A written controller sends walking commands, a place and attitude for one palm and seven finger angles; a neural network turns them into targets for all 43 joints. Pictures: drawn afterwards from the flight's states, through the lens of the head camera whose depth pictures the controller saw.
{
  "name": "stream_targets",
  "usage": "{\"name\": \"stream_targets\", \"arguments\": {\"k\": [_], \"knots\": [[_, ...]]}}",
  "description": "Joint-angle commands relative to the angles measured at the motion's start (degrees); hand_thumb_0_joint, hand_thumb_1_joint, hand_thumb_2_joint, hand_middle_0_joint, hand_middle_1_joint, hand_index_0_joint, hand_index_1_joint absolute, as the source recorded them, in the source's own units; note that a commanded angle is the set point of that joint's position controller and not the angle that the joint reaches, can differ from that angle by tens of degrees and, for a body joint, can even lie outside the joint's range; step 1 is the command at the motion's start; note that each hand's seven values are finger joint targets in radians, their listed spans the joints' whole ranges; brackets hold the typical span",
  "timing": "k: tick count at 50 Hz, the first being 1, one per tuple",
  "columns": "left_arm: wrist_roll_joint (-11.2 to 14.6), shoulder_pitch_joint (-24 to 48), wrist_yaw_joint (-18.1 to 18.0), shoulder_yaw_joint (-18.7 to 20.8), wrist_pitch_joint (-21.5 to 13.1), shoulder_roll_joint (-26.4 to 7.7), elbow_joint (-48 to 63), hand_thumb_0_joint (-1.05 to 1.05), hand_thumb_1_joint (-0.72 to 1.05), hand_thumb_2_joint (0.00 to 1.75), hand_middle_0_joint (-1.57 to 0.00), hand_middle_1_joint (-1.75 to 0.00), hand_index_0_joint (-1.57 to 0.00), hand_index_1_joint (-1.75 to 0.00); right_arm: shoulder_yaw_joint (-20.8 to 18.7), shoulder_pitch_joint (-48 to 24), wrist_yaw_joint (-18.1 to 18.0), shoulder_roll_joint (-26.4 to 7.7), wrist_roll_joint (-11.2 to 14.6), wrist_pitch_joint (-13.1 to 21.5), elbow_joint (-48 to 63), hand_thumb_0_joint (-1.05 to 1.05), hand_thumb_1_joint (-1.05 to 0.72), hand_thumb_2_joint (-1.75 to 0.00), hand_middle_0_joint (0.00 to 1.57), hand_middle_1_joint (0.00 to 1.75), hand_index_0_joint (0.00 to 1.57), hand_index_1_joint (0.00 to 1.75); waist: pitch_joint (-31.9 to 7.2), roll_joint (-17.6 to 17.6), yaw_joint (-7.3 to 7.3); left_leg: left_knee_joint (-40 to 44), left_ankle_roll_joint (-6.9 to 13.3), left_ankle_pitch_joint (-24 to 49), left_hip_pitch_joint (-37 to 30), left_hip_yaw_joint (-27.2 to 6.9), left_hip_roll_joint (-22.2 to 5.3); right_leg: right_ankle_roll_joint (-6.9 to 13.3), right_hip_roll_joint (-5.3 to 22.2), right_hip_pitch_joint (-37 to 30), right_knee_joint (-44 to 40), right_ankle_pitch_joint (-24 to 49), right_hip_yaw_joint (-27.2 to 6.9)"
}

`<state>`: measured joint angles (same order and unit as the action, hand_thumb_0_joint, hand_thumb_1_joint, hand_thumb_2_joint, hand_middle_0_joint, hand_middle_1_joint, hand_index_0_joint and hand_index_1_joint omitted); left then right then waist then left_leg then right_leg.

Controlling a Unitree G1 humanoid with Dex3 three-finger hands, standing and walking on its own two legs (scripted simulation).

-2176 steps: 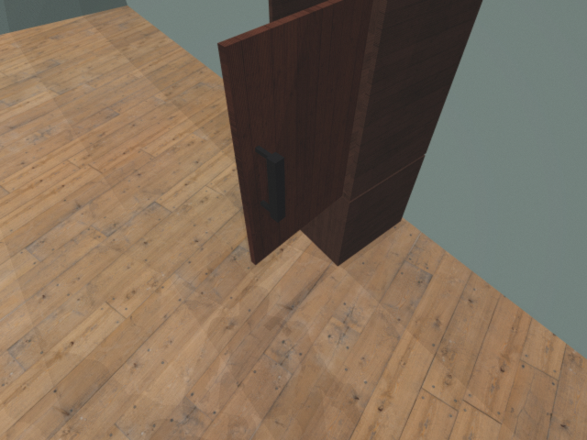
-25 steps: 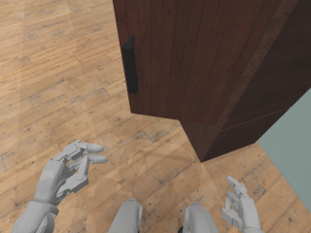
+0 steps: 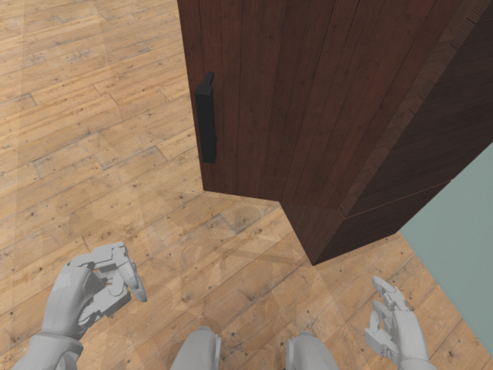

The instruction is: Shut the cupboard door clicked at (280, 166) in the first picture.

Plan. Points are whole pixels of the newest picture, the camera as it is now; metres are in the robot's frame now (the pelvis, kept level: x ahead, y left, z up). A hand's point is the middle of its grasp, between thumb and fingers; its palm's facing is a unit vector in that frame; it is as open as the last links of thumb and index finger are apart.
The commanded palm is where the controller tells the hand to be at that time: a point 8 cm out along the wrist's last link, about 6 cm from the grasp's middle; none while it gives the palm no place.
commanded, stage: raise the hand and make a fist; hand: left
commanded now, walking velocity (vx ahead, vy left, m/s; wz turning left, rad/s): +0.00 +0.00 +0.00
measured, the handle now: (209, 120) +0.54 +0.12 +0.06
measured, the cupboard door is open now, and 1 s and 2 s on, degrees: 60 60 60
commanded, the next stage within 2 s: bring the fist close to the handle in 0.74 s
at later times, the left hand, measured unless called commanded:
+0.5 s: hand (135, 280) +0.23 +0.17 +0.06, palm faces -0.09 -0.99 -0.04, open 3.1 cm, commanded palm +0.21 +0.23 +0.07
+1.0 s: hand (146, 274) +0.24 +0.16 +0.06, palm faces -0.11 -0.99 -0.03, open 3.1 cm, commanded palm +0.24 +0.21 +0.07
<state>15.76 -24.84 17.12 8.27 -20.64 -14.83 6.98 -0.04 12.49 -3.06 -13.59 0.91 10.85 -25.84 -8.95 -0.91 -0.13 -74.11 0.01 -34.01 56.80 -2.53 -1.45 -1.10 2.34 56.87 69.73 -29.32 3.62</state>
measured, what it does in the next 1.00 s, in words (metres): stands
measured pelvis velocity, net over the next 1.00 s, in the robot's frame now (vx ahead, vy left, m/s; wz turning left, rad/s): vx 0.00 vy -0.01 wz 0.01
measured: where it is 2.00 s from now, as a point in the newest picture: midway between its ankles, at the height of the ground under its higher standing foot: outside the picture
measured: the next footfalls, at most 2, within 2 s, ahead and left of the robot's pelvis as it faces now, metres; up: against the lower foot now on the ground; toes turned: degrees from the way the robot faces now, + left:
none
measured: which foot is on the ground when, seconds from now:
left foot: down 0.00-1.00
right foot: down 0.00-1.00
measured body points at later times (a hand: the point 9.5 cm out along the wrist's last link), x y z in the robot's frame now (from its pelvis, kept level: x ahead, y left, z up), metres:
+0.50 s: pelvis +0.01 -0.01 +0.01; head +0.08 -0.01 +0.45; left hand +0.23 +0.23 +0.07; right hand +0.18 -0.25 -0.07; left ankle +0.02 +0.11 -0.63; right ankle +0.04 -0.14 -0.63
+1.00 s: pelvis +0.00 -0.01 +0.00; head +0.07 -0.01 +0.44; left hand +0.24 +0.21 +0.07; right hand +0.19 -0.25 -0.07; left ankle +0.02 +0.11 -0.63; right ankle +0.04 -0.14 -0.63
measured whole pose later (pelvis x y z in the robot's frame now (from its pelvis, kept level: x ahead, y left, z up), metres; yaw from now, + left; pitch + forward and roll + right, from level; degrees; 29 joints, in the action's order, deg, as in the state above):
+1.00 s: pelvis +0.00 -0.01 +0.00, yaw +0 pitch +17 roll -2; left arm 16.4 -17.2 18.3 7.2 -20.4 -14.4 2.0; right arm 1.3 13.9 -3.9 -14.2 1.1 10.0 -26.6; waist -8.9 -2.2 -0.2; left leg -73.5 -1.0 -33.7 56.5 -3.2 -1.6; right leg -0.1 2.1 56.9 70.1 -29.7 4.2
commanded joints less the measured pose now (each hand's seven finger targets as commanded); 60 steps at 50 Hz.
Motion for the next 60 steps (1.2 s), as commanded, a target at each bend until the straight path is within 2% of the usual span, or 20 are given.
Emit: {"name": "stream_targets", "arguments": {"k": [1,10,12,13,21,24,26,30,33,37,40,42,44,45,47,53,54,57,59,60], "knots": [[0.9,1.4,0.1,3.7,-3.1,-5.6,11.2,0.00,0.90,0.90,-1.28,-1.48,-1.28,-1.48,-3.1,-0.2,-0.3,-7.5,0.1,2.1,8.6,0.00,-0.90,-0.90,0.20,0.30,0.20,0.30,-12.3,-2.9,0.14,14.2,0.1,15.5,-9.2,-0.6,1.8,2.8,-3.4,-10.6,-8.2,8.9,1.1],[1.9,3.6,1.6,5.6,-2.7,-7.1,10.4,0.00,0.90,0.90,-1.30,-1.50,-1.30,-1.50,-2.6,0.1,-0.7,-7.4,0.0,1.8,8.8,0.00,-0.90,-0.90,0.20,0.30,0.20,0.30,-13.3,-2.4,0.08,13.2,0.3,16.9,-8.7,0.3,2.0,2.8,-3.2,-12.9,-9.1,11.1,0.1],[2.4,3.7,2.0,5.5,-2.6,-6.5,9.5,0.00,0.90,0.90,-1.30,-1.50,-1.30,-1.50,-2.6,0.0,-0.7,-7.4,0.2,1.8,8.7,0.00,-0.90,-0.90,0.20,0.30,0.20,0.30,-12.6,-1.1,0.18,13.1,0.4,16.3,-8.0,0.4,2.0,2.6,-3.2,-13.5,-9.6,10.7,-0.2],[2.5,4.0,2.1,5.8,-2.6,-7.1,9.7,0.00,0.90,0.90,-1.30,-1.50,-1.30,-1.50,-2.6,-0.1,-0.7,-7.5,0.2,1.8,8.7,0.00,-0.90,-0.90,0.20,0.30,0.20,0.30,-12.9,-2.0,0.00,13.2,0.3,16.1,-7.9,0.4,2.0,2.7,-3.1,-13.6,-9.7,10.3,-0.4],[3.1,3.7,2.5,6.1,-2.6,-6.8,8.0,0.00,0.90,0.90,-1.30,-1.50,-1.30,-1.50,-2.9,-0.2,-0.9,-7.3,0.4,2.0,8.5,0.00,-0.90,-0.90,0.20,0.30,0.20,0.30,-12.5,-0.3,-0.08,12.9,0.6,15.3,-6.3,1.1,2.2,2.5,-2.6,-15.2,-11.1,8.9,-1.9],[3.1,4.1,2.1,7.0,-3.3,-7.8,8.5,0.00,0.90,0.90,-1.30,-1.50,-1.30,-1.50,-2.9,0.0,-0.9,-7.4,0.3,2.1,8.3,0.00,-0.90,-0.90,0.20,0.30,0.20,0.30,-12.8,-1.1,-0.45,12.7,0.6,15.6,-6.1,1.1,2.2,2.7,-2.8,-15.4,-10.8,8.7,-2.1],[3.0,3.8,1.9,6.2,-3.6,-7.0,7.5,0.00,0.90,0.90,-1.30,-1.50,-1.30,-1.50,-3.0,0.0,-0.9,-7.3,0.4,2.0,8.2,0.00,-0.90,-0.90,0.20,0.30,0.20,0.30,-11.7,-0.3,0.00,12.8,0.6,14.3,-5.8,1.4,2.2,2.4,-2.5,-14.6,-11.4,7.4,-2.4],[2.7,4.0,1.6,6.1,-3.9,-7.3,7.4,0.00,0.90,0.90,-1.30,-1.50,-1.30,-1.50,-2.9,-0.1,-0.9,-7.3,0.4,1.9,8.5,0.00,-0.90,-0.90,0.20,0.30,0.20,0.30,-10.9,-1.0,-0.14,13.1,0.6,12.6,-5.3,1.4,2.2,2.6,-2.6,-14.0,-11.8,4.8,-2.5],[2.9,4.2,1.7,6.1,-4.3,-7.3,7.8,0.00,0.90,0.90,-1.30,-1.50,-1.30,-1.50,-2.9,0.0,-1.0,-7.4,0.5,1.8,8.6,0.00,-0.90,-0.90,0.20,0.30,0.20,0.30,-11.7,-0.1,-0.05,12.8,0.7,12.6,-5.1,1.4,2.3,2.5,-2.4,-14.6,-12.0,4.6,-3.0],[2.7,4.6,1.8,5.9,-4.3,-7.2,8.4,0.00,0.90,0.90,-1.30,-1.50,-1.30,-1.50,-2.9,0.0,-1.0,-7.5,0.5,1.8,8.4,0.00,-0.90,-0.90,0.20,0.30,0.20,0.30,-12.1,-1.4,0.06,12.9,0.7,13.2,-6.0,1.3,2.2,2.5,-2.7,-13.8,-11.1,6.1,-2.2],[2.9,4.8,2.0,6.1,-4.1,-7.4,8.3,0.00,0.90,0.90,-1.30,-1.50,-1.30,-1.50,-2.8,-0.1,-1.0,-7.4,0.4,1.8,8.4,0.00,-0.90,-0.90,0.20,0.30,0.20,0.30,-12.6,-0.7,0.20,12.6,0.8,13.0,-5.6,1.2,2.2,2.4,-2.7,-14.2,-11.3,5.9,-2.4],[3.0,4.5,2.3,5.7,-3.8,-6.9,7.6,0.00,0.90,0.90,-1.30,-1.50,-1.30,-1.50,-2.8,-0.1,-1.1,-7.4,0.5,1.6,8.4,0.00,-0.90,-0.90,0.20,0.30,0.20,0.30,-11.7,-0.7,0.25,12.6,0.7,12.5,-5.3,1.3,2.2,2.4,-2.6,-14.1,-11.6,5.1,-2.6],[2.5,11.6,2.1,3.0,-4.2,-6.2,9.1,0.00,0.90,0.90,-1.30,-1.50,-1.30,-1.50,-2.4,0.1,-1.3,-8.0,0.4,2.0,7.9,0.00,-0.90,-0.90,0.20,0.30,0.20,0.30,-10.3,-2.0,1.87,12.2,1.0,11.3,-5.6,0.7,2.1,2.5,-2.9,-11.2,-11.0,4.1,-2.0],[2.2,12.9,1.8,2.5,-4.1,-6.0,8.9,0.00,0.90,0.90,-1.30,-1.50,-1.30,-1.50,-2.3,0.1,-1.3,-8.0,0.3,2.2,7.7,0.00,-0.90,-0.90,0.20,0.30,0.20,0.30,-10.9,-2.9,1.69,12.3,0.9,11.2,-6.2,0.5,2.0,2.5,-2.8,-10.7,-10.7,4.3,-1.9],[1.5,15.0,1.1,1.4,-3.8,-5.3,7.6,0.00,0.90,0.90,-1.30,-1.50,-1.30,-1.50,-2.2,0.6,-1.4,-8.2,0.2,2.5,7.4,0.00,-0.90,-0.90,0.20,0.30,0.20,0.30,-11.4,-1.7,2.16,12.4,0.9,10.7,-6.6,0.3,1.9,2.4,-2.8,-9.9,-10.4,4.3,-1.3],[-1.2,23.5,-2.0,-0.2,-0.8,-4.8,4.2,0.00,0.90,0.90,-1.30,-1.50,-1.30,-1.50,-2.1,0.9,-1.1,-8.3,0.2,1.9,6.6,0.00,-0.90,-0.90,0.20,0.30,0.20,0.30,-14.0,-2.6,1.85,14.0,0.8,11.6,-8.1,0.0,2.0,2.6,-2.5,-10.6,-10.2,6.0,-0.6],[-1.5,23.8,-2.7,0.7,-0.3,-5.7,4.2,0.00,0.90,0.90,-1.30,-1.50,-1.30,-1.50,-2.1,1.1,-1.0,-8.4,0.1,1.7,6.6,0.00,-0.90,-0.90,0.20,0.30,0.20,0.30,-14.8,-2.9,1.24,14.3,0.9,12.8,-8.4,0.1,2.0,2.8,-2.6,-11.8,-10.2,7.0,-0.7],[-2.3,26.1,-4.4,-0.5,0.7,-3.6,1.9,0.00,0.90,0.90,-1.30,-1.50,-1.30,-1.50,-2.0,1.0,-0.4,-7.9,0.0,0.8,6.6,0.00,-0.90,-0.90,0.20,0.30,0.20,0.30,-15.9,-1.9,1.26,15.2,0.7,14.7,-9.6,0.5,2.0,2.5,-2.3,-13.5,-10.6,9.5,-0.5],[-2.6,28.7,-5.5,1.5,0.8,-5.4,-0.6,0.00,0.90,0.90,-1.30,-1.50,-1.30,-1.50,-2.0,1.5,-0.4,-8.1,-0.1,0.3,5.8,0.00,-0.90,-0.90,0.20,0.30,0.20,0.30,-15.8,-0.8,1.24,15.3,0.7,15.0,-8.9,0.4,2.0,2.6,-2.3,-14.5,-11.0,9.8,-0.7],[-3.1,29.2,-5.7,0.1,0.6,-3.7,-2.1,0.00,0.90,0.90,-1.30,-1.50,-1.30,-1.50,-1.9,1.3,-0.2,-7.9,-0.1,-0.1,5.8,0.00,-0.90,-0.90,0.20,0.30,0.20,0.30,-15.7,-0.4,1.40,15.6,0.7,15.1,-9.3,0.6,1.9,2.5,-2.2,-14.3,-11.1,10.2,-0.6]]}}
